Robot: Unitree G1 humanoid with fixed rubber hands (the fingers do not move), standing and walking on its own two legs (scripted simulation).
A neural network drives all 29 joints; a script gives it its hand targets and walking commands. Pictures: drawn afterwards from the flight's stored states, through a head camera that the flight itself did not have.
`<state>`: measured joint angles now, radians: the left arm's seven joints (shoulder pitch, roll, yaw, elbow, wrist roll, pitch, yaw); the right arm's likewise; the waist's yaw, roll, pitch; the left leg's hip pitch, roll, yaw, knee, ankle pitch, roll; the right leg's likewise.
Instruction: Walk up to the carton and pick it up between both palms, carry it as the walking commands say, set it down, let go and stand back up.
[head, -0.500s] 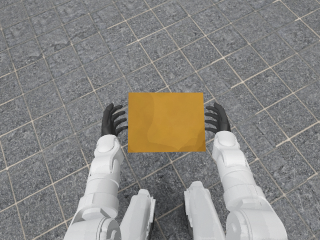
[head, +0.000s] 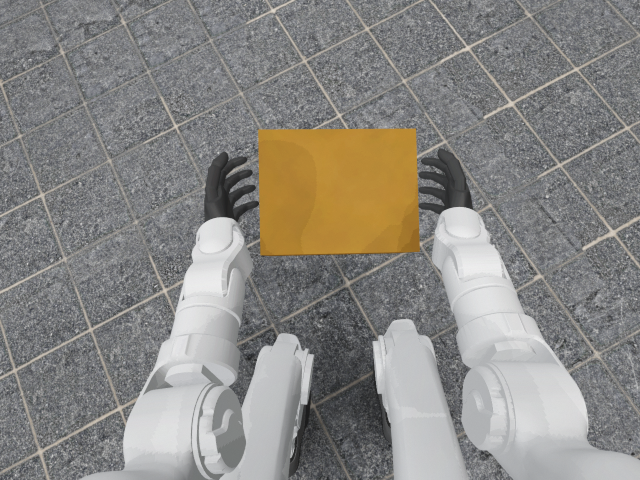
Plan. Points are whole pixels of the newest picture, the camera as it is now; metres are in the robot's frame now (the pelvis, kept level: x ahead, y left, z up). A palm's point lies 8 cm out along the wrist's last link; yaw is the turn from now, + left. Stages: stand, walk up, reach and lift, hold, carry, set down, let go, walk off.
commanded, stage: set down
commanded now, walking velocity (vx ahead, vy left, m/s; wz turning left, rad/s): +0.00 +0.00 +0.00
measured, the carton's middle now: (334, 199) +0.49 -0.01 -0.17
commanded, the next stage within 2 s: none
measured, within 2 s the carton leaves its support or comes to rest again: neither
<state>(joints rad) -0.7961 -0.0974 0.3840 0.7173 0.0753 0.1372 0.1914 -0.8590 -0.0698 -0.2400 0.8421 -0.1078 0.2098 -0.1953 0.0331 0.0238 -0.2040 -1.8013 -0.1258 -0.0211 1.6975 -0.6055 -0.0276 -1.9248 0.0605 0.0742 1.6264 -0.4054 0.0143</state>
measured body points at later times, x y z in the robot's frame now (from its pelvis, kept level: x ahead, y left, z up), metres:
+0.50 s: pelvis -0.01 -0.01 -0.07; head +0.26 -0.05 +0.28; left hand +0.47 +0.13 -0.17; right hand +0.48 -0.17 -0.19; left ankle +0.07 +0.12 -0.49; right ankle +0.13 -0.12 -0.49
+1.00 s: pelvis -0.02 +0.00 -0.13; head +0.31 -0.04 +0.18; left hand +0.49 +0.13 -0.26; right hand +0.50 -0.17 -0.29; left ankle +0.07 +0.12 -0.49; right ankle +0.13 -0.12 -0.49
